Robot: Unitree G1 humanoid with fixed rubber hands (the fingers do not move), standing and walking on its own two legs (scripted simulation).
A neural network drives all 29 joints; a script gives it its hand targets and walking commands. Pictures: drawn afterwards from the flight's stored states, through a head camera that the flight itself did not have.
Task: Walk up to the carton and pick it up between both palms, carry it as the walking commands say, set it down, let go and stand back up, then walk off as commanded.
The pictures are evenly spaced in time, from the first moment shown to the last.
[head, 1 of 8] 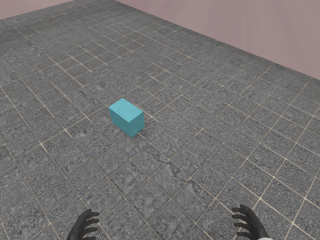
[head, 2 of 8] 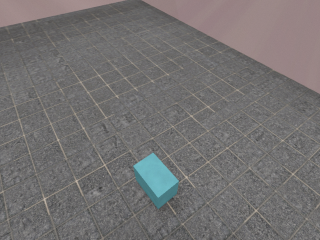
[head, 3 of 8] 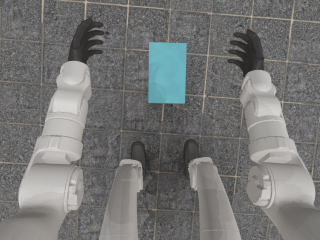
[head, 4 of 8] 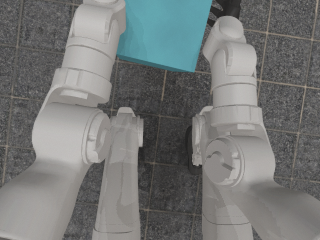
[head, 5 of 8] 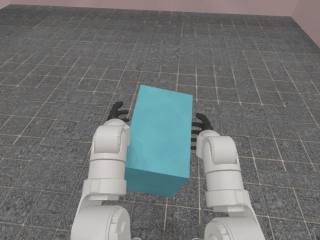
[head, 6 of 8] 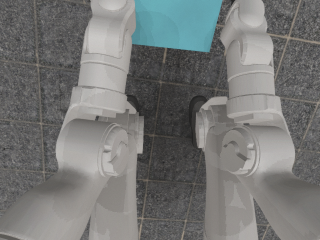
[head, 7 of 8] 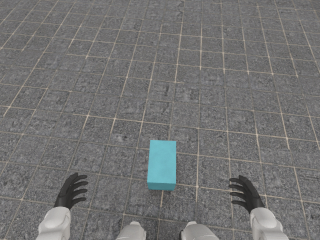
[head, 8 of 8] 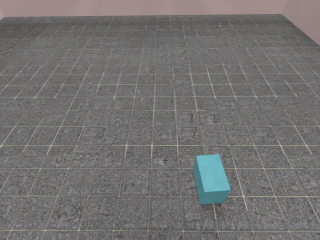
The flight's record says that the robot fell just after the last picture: no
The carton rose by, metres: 0.70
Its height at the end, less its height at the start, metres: +0.00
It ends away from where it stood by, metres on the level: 0.02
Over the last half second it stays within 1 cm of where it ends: yes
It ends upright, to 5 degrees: yes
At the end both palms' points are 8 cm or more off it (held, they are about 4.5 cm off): yes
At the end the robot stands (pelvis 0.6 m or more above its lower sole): yes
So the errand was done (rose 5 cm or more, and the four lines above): yes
